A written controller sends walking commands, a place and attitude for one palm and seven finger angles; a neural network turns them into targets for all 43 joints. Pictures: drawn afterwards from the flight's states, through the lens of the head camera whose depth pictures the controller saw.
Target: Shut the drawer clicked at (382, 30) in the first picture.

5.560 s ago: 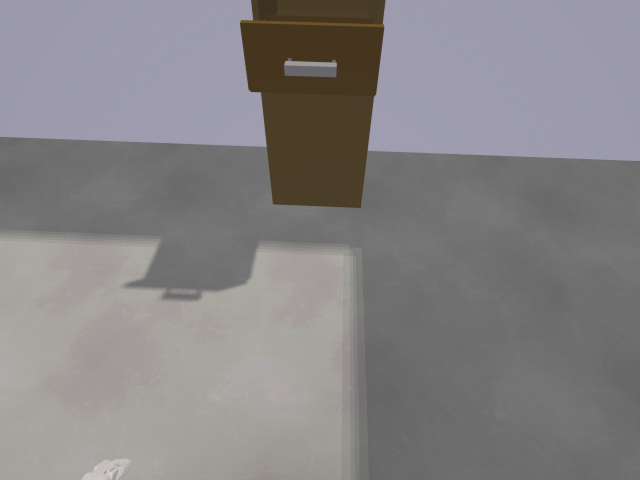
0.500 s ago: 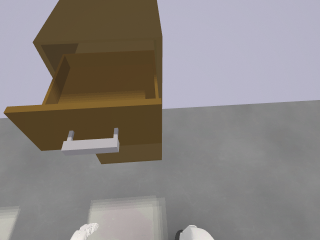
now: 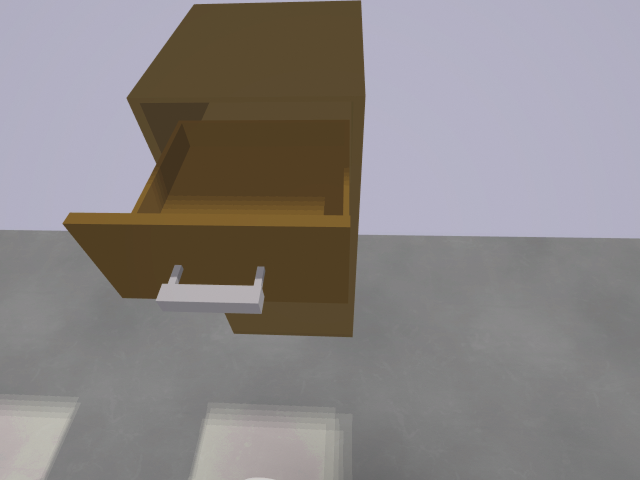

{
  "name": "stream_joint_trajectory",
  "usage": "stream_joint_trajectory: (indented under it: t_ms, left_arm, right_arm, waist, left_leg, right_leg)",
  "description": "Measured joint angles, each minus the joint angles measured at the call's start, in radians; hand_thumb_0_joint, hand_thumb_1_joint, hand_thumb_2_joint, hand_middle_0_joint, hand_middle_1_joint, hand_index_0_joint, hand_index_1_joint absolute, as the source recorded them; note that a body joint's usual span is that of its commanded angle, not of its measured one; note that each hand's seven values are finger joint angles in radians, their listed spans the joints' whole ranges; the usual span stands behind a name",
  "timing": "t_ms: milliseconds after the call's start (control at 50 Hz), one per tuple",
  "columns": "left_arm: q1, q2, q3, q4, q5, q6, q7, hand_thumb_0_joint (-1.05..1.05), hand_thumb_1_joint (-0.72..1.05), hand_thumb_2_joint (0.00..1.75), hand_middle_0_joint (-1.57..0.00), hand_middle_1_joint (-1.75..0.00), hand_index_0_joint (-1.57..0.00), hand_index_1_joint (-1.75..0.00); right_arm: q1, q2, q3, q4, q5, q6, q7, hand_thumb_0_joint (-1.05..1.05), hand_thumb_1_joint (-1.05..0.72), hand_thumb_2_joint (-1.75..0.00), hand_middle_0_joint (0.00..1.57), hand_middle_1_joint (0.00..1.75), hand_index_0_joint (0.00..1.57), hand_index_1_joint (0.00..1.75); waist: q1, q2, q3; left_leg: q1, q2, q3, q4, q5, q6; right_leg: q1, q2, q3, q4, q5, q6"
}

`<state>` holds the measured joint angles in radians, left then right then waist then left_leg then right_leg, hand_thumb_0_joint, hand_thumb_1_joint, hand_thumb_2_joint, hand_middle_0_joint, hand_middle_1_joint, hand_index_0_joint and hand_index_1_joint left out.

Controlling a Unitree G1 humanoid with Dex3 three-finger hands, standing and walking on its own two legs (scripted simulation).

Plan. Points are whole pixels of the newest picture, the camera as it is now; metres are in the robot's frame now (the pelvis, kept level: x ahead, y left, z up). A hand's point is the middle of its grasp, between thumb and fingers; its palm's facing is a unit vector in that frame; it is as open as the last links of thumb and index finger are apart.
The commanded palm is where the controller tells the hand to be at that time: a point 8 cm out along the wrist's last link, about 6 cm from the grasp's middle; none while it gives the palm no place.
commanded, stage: come to a stop and stand still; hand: left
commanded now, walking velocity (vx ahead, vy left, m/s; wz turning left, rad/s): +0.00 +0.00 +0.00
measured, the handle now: (215, 285) +0.35 +0.18 +0.03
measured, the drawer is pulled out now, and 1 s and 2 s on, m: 0.29 0.29 0.29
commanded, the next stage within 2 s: look again from close up in 1.42 s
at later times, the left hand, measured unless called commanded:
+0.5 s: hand out of the picture +0.02 +0.27 -0.17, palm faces -0.02 -0.98 -0.21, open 7.3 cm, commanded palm none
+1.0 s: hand out of the picture -0.01 +0.28 -0.18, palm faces +0.00 -0.98 -0.21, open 7.3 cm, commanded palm none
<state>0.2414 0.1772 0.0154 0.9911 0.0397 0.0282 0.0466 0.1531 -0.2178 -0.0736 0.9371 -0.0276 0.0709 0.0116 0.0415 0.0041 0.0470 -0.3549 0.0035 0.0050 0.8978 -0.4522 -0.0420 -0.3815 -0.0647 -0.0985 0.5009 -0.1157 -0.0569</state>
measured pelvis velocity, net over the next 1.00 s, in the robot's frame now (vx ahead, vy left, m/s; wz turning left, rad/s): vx -0.02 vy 0.11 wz -0.04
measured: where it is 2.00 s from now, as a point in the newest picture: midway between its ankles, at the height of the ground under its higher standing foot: outside the picture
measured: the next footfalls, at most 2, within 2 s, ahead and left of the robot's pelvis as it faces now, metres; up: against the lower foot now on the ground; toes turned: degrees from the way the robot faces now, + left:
left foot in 0.14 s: -0.06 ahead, +0.14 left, +0.00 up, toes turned +5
right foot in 0.30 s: +0.06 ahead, -0.04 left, +0.00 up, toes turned -3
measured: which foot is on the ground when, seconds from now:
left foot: up 0.00-0.12, down 0.14-1.00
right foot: down 0.00-0.14, up 0.16-0.28, down 0.30-1.00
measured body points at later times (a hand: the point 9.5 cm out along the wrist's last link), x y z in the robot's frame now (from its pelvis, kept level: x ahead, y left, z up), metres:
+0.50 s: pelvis -0.04 +0.10 -0.01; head -0.03 +0.10 +0.44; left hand +0.03 +0.32 -0.16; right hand -0.04 -0.12 -0.17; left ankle -0.10 +0.13 -0.73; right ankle +0.02 -0.04 -0.73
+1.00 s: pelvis -0.02 +0.11 -0.01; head +0.00 +0.10 +0.44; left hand -0.01 +0.33 -0.16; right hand -0.04 -0.10 -0.17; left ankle -0.10 +0.13 -0.73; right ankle +0.02 -0.04 -0.73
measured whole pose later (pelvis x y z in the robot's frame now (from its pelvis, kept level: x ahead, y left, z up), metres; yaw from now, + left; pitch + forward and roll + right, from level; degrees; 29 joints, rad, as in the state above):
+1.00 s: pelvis -0.02 +0.11 -0.01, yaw -2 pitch -2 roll +0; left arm 0.29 0.12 0.00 1.06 0.00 0.04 0.06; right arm 0.30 -0.15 -0.01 1.10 -0.01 0.00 -0.04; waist 0.00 0.03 0.08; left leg -0.02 -0.10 0.15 0.44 -0.39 0.13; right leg -0.29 -0.05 0.00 0.57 -0.24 0.03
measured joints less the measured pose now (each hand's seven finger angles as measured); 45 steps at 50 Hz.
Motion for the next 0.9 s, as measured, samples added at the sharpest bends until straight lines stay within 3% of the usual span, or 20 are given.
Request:
stream_joint_trajectory:
  t_ms: [60,120,140,160,200,240,360,420,640,900]
  left_arm:
    - [0.03,0.02,-0.005,-0.02,0.003,0.024,0.01,0.0,0.91,0.9,-0.2,-0.3,-0.2,-0.3]
    - [0.037,0.04,-0.006,-0.039,-0.002,0.034,0.015,0.0,0.91,0.9,-0.2,-0.3,-0.2,-0.3]
    - [0.028,0.044,-0.007,-0.043,-0.009,0.036,0.013,0.0,0.91,0.9,-0.2,-0.3,-0.2,-0.3]
    - [0.02,0.053,-0.005,-0.044,-0.016,0.039,0.011,0.0,0.91,0.9,-0.2,-0.3,-0.2,-0.3]
    - [0.027,0.059,-0.001,-0.049,-0.022,0.039,0.003,0.0,0.91,0.9,-0.2,-0.3,-0.2,-0.3]
    - [0.035,0.05,-0.005,-0.043,-0.021,0.035,-0.005,0.0,0.91,0.9,-0.2,-0.3,-0.2,-0.3]
    - [0.022,0.001,-0.018,-0.038,-0.028,0.001,-0.009,0.0,0.91,0.9,-0.2,-0.3,-0.2,-0.3]
    - [0.007,-0.013,-0.026,-0.039,-0.033,-0.007,-0.003,0.0,0.91,0.9,-0.2,-0.3,-0.2,-0.3]
    - [-0.004,-0.026,-0.02,-0.013,-0.03,0.014,0.007,0.0,0.92,0.9,-0.2,-0.3,-0.2,-0.3]
    - [0.042,-0.043,-0.018,0.049,-0.035,0.014,0.013,0.0,0.92,0.9,-0.19,-0.3,-0.2,-0.3]
  right_arm:
    - [0.033,-0.002,-0.004,-0.044,0.003,0.001,0.009,0.0,-0.91,-0.9,0.2,0.3,0.2,0.3]
    - [0.079,-0.005,0.004,-0.065,0.007,-0.013,0.007,0.0,-0.91,-0.9,0.2,0.3,0.2,0.3]
    - [0.09,-0.006,0.007,-0.065,0.003,-0.022,0.002,0.0,-0.91,-0.9,0.2,0.3,0.2,0.3]
    - [0.094,0.004,0.013,-0.055,-0.002,-0.023,-0.004,0.0,-0.91,-0.9,0.2,0.3,0.2,0.3]
    - [0.106,0.022,0.03,-0.035,-0.008,-0.022,-0.013,0.0,-0.91,-0.9,0.2,0.3,0.2,0.3]
    - [0.122,0.029,0.038,-0.02,-0.005,-0.03,-0.023,0.0,-0.91,-0.9,0.2,0.3,0.2,0.3]
    - [0.136,0.037,0.053,0.025,0.01,-0.043,-0.038,0.0,-0.91,-0.9,0.2,0.3,0.2,0.3]
    - [0.131,0.052,0.059,0.046,0.01,-0.047,-0.04,0.01,-0.91,-0.9,0.2,0.3,0.2,0.3]
    - [0.174,0.077,0.065,0.116,0.006,-0.059,-0.044,0.01,-0.91,-0.9,0.2,0.3,0.21,0.3]
    - [0.166,0.07,0.063,0.157,0.012,-0.065,-0.053,0.0,-0.91,-0.9,0.2,0.3,0.2,0.3]
  waist:
    - [-0.01,-0.01,-0.039]
    - [-0.024,-0.005,-0.071]
    - [-0.033,0.003,-0.072]
    - [-0.031,-0.014,-0.06]
    - [-0.019,-0.04,-0.047]
    - [-0.027,-0.034,-0.044]
    - [-0.045,0.02,-0.016]
    - [-0.059,0.024,0.001]
    - [-0.058,0.011,0.01]
    - [-0.051,0.023,0.027]
  left_leg:
    - [0.062,-0.002,0.038,-0.045,-0.025,0.014]
    - [0.171,-0.004,0.064,-0.262,-0.006,0.041]
    - [0.182,-0.002,0.055,-0.313,-0.007,0.087]
    - [0.18,-0.013,0.063,-0.304,-0.005,0.106]
    - [0.201,-0.028,0.099,-0.315,0.009,0.104]
    - [0.217,-0.036,0.115,-0.333,0.022,0.101]
    - [0.216,-0.046,0.134,-0.313,0.011,0.125]
    - [0.223,-0.061,0.133,-0.335,0.032,0.138]
    - [0.276,-0.101,0.148,-0.425,0.082,0.174]
    - [0.319,-0.11,0.152,-0.46,0.074,0.175]
  right_leg:
    - [-0.04,-0.015,0.001,0.028,-0.003,0.021]
    - [-0.086,-0.014,-0.009,0.065,-0.017,0.047]
    - [-0.107,-0.008,-0.012,0.096,-0.053,0.061]
    - [-0.12,-0.007,0.009,0.134,-0.115,0.07]
    - [-0.121,0.002,0.04,0.193,-0.173,0.073]
    - [-0.092,0.016,0.046,0.22,-0.175,0.069]
    - [0.026,0.044,0.054,0.121,-0.142,0.051]
    - [0.033,0.03,0.056,0.103,-0.116,0.063]
    - [0.065,0.013,0.096,0.054,-0.082,0.064]
    - [0.085,0.011,0.107,0.064,-0.113,0.077]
